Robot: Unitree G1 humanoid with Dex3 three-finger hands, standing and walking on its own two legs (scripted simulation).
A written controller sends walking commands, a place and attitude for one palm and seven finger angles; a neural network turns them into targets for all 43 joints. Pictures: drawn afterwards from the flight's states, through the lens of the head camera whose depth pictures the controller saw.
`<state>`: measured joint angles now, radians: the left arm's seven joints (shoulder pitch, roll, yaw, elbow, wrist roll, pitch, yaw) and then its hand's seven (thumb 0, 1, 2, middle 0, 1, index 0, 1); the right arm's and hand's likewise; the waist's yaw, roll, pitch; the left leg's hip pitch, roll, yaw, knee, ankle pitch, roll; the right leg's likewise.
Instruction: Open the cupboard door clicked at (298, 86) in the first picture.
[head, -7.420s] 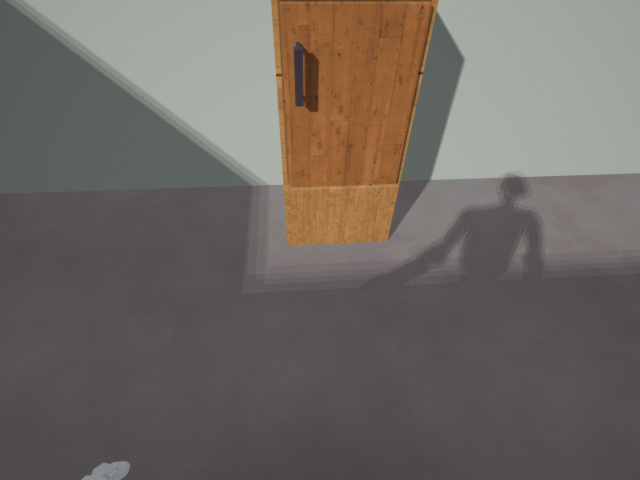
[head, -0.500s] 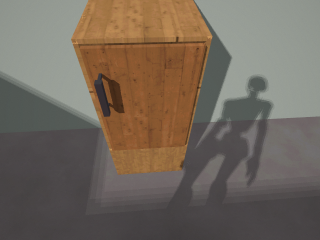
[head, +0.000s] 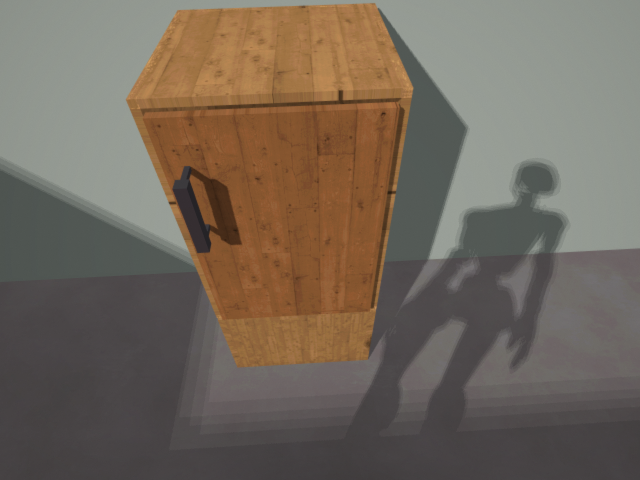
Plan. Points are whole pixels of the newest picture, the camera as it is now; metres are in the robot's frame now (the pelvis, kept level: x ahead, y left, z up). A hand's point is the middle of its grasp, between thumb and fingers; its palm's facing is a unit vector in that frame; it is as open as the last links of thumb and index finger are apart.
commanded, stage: look again from close up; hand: left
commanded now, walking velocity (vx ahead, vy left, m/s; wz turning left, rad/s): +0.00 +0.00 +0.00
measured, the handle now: (195, 210) +0.55 +0.26 +0.00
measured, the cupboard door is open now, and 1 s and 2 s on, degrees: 0 0 0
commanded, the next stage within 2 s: raise the hand with hooked fingers in 0.02 s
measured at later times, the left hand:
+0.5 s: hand (200, 472) +0.14 +0.15 -0.02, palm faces -0.01 -1.00 +0.05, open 8.3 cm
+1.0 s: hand (125, 452) +0.16 +0.24 -0.02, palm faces +0.14 -0.99 -0.02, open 11.4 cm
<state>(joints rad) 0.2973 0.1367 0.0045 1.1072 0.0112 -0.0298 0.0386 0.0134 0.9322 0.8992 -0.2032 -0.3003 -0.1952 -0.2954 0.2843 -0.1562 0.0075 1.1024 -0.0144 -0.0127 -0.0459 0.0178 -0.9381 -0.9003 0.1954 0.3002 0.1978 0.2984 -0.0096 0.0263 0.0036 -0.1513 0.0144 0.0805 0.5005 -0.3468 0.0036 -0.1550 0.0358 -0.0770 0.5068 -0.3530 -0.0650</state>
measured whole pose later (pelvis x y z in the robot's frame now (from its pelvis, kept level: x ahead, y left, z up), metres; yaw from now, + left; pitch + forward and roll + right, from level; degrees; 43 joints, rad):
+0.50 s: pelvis -0.09 -0.01 -0.06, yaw +0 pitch +10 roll +2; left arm 0.27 0.13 0.10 0.21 -0.22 -0.49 -0.26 0.01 0.67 0.79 -0.22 -0.46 -0.21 -0.46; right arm 0.14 -0.28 -0.06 0.55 0.01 -0.23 0.00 0.01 -0.91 -0.90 0.20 0.30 0.20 0.30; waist 0.01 -0.06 -0.13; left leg -0.71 0.00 0.06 0.95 -0.42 0.00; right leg -0.73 0.00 -0.08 1.00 -0.44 -0.09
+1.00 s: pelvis -0.10 +0.02 -0.07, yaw +2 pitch +11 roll -2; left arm 0.17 0.26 0.22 0.16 -0.28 -0.25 -0.18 0.01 0.08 0.55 -0.26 -0.83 -0.26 -0.83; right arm 0.31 -0.22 0.06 0.56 0.02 -0.18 -0.07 0.01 -0.90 -0.90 0.20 0.30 0.21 0.30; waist -0.02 0.03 -0.10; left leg -0.82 -0.01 0.01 1.05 -0.42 0.04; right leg -0.79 0.05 -0.08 1.00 -0.41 -0.05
